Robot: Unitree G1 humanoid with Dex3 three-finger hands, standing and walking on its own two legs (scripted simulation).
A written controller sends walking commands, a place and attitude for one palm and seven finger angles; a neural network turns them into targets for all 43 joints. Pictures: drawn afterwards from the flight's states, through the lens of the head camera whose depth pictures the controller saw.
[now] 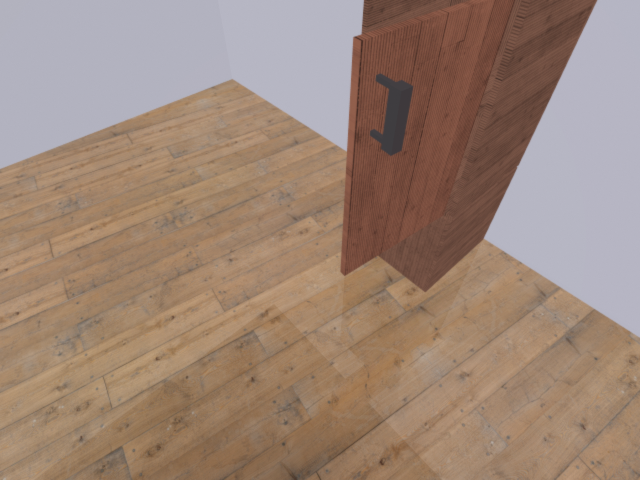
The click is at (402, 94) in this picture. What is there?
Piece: cupboard door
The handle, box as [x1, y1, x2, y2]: [370, 73, 412, 155]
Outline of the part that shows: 380,73 376,75 376,81 389,89 384,129 382,135 374,129 370,131 370,135 382,144 381,148 391,155 401,150 412,86 402,80 395,82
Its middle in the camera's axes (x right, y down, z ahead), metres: +0.11 -0.21 +0.66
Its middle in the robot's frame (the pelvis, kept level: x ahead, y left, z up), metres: +0.66 -0.08 +0.12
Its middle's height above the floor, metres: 0.90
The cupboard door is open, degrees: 84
